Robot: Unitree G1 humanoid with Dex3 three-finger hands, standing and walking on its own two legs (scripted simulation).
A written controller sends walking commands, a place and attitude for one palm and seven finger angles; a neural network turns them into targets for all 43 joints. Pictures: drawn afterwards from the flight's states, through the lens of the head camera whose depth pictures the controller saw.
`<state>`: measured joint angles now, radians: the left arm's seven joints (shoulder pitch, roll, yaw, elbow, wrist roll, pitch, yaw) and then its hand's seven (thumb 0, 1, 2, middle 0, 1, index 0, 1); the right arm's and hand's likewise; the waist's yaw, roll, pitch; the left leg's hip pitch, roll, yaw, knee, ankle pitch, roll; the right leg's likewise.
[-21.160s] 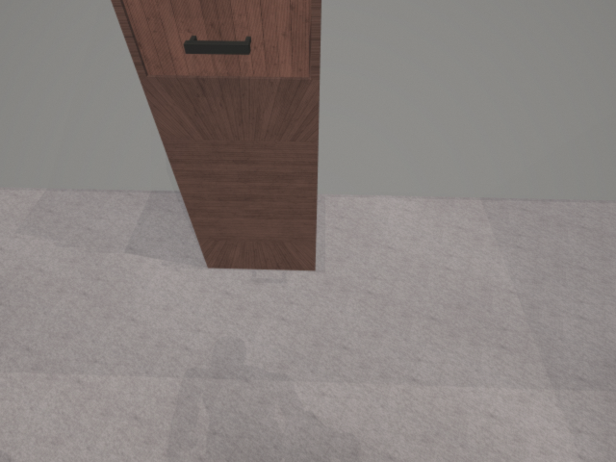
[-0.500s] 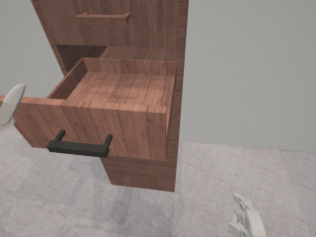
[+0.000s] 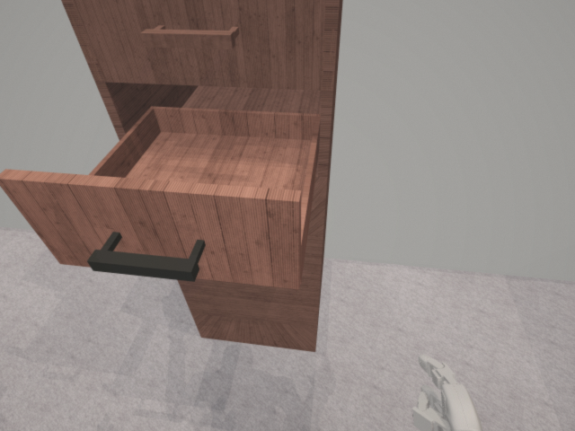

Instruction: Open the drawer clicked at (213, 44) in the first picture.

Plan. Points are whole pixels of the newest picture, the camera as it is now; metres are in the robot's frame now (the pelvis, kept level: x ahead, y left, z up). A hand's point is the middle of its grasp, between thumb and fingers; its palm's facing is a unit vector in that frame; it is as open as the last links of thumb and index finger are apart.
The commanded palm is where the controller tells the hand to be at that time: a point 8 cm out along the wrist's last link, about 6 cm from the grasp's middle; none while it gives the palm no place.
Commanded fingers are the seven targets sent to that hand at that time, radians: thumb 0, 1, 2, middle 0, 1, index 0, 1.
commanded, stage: step back with the hand held close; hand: left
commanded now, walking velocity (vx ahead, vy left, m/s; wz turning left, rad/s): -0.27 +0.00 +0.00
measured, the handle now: (150, 253) +0.29 +0.22 +0.13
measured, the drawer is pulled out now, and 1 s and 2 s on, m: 0.28 0.28 0.28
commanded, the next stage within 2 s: stop stepping back and stand still in 0.92 s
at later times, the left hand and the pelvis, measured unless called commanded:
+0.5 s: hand out of the picture +0.11 +0.24 +0.32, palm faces +0.68 -0.67 -0.30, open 7.4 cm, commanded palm +0.05 +0.29 +0.32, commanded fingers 0.00 0.90 0.90 -0.20 -0.30 -0.20 -0.30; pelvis -0.08 +0.01 -0.02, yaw +0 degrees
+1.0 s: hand out of the picture +0.03 +0.23 +0.31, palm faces +0.60 -0.68 -0.42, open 7.4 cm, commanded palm -0.05 +0.29 +0.32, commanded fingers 0.00 0.90 0.90 -0.20 -0.30 -0.20 -0.30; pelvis -0.17 +0.01 -0.01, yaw +1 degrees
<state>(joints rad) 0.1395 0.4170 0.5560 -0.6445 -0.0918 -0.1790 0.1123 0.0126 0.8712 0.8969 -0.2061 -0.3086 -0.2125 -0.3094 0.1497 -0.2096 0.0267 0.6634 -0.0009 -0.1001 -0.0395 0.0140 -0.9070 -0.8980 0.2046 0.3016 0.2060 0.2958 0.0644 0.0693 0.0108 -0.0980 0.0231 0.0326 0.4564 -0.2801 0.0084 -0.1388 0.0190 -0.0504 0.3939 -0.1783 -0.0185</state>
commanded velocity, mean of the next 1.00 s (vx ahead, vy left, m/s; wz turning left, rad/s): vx -0.31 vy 0.00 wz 0.00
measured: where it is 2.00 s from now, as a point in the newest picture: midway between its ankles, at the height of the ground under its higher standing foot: outside the picture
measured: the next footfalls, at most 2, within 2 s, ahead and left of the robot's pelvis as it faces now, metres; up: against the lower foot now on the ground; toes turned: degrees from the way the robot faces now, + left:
right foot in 0.76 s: -0.05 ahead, -0.11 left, +0.00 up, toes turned +0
left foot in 1.02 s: -0.19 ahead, +0.12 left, +0.00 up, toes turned +3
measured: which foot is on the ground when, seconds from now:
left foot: down 0.00-0.76, up 0.78-1.00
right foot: down 0.00-0.62, up 0.64-0.74, down 0.76-1.00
